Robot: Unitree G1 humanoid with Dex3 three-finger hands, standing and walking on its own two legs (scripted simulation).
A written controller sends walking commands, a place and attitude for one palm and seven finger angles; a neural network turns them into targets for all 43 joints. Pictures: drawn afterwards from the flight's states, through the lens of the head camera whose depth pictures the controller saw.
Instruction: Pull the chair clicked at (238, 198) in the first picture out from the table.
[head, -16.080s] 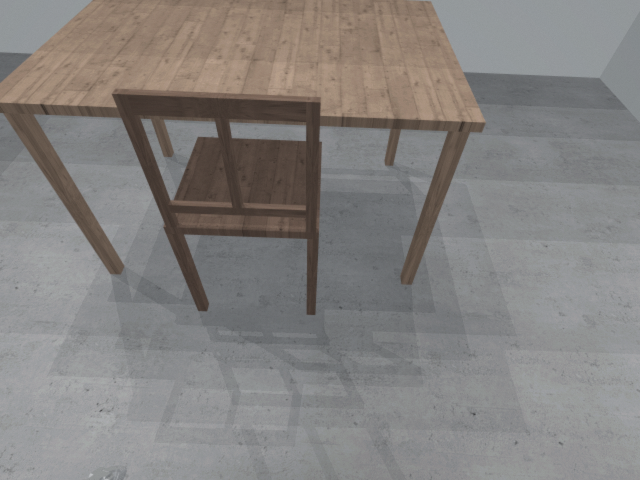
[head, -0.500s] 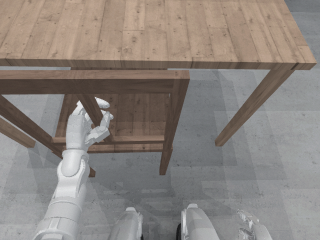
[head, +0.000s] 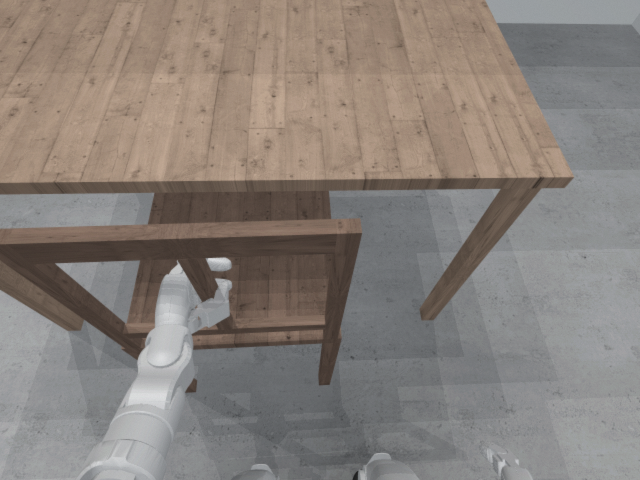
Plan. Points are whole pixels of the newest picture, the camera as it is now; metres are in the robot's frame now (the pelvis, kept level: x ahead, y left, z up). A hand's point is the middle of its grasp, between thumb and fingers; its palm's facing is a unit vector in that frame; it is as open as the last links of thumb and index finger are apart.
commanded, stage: step backward, pulling the chair out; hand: left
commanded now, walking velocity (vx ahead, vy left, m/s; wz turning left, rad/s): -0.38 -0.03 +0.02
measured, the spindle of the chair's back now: (210, 294) +0.37 +0.16 -0.08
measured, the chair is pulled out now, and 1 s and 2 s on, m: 0.05 0.16 0.32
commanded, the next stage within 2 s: none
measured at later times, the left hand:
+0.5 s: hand (230, 339) +0.30 +0.12 -0.05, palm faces +0.03 -0.99 -0.13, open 5.5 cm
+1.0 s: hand (236, 386) +0.24 +0.10 -0.05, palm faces +0.03 -0.99 -0.16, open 5.5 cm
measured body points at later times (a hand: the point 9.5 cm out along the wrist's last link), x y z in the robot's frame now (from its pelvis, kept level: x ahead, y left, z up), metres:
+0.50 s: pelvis -0.03 -0.01 +0.02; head +0.04 -0.02 +0.46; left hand +0.29 +0.17 -0.03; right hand +0.05 -0.25 -0.11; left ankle -0.02 +0.10 -0.71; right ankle +0.01 -0.13 -0.71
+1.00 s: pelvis -0.10 -0.02 +0.02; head -0.03 -0.04 +0.46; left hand +0.23 +0.16 -0.03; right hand +0.00 -0.26 -0.12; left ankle -0.02 +0.10 -0.71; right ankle -0.05 -0.13 -0.71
